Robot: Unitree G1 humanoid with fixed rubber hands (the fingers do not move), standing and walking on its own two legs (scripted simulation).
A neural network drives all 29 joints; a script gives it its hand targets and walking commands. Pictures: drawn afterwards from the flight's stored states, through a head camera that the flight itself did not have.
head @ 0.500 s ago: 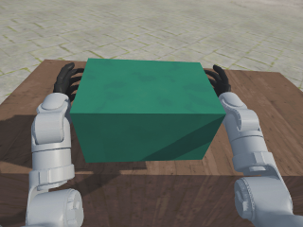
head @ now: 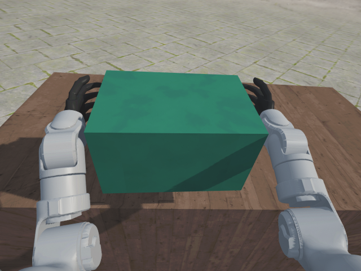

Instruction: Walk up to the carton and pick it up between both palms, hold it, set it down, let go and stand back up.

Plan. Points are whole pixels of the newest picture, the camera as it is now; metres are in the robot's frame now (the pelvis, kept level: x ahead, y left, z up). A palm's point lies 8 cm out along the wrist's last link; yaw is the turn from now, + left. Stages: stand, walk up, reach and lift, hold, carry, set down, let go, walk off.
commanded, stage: hold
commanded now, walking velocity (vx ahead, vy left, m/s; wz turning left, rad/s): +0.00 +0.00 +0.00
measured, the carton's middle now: (174, 130) +0.35 +0.01 +0.18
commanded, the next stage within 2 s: none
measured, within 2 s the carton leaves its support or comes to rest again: neither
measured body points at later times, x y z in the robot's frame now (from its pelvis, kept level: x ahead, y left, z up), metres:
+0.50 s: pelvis +0.00 +0.00 +0.00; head -0.06 +0.02 +0.45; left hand +0.36 +0.21 +0.23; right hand +0.38 -0.18 +0.23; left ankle +0.04 +0.13 -0.75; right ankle -0.02 -0.11 -0.75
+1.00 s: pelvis +0.00 +0.00 +0.00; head -0.06 +0.02 +0.45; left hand +0.36 +0.21 +0.22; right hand +0.38 -0.18 +0.22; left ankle +0.04 +0.13 -0.75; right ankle -0.02 -0.11 -0.75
